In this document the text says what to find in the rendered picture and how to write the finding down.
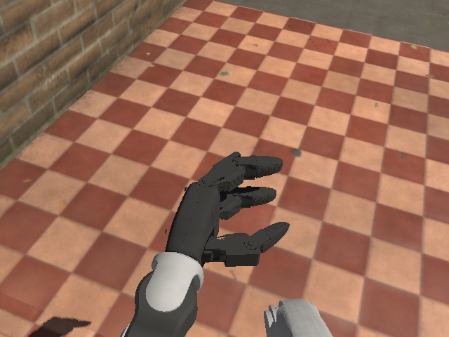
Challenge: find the robot left hand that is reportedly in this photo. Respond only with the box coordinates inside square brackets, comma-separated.
[165, 152, 290, 267]

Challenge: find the left robot forearm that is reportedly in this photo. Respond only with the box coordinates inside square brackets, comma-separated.
[120, 252, 204, 337]

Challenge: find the robot right thigh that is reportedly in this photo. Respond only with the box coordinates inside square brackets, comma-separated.
[264, 298, 333, 337]

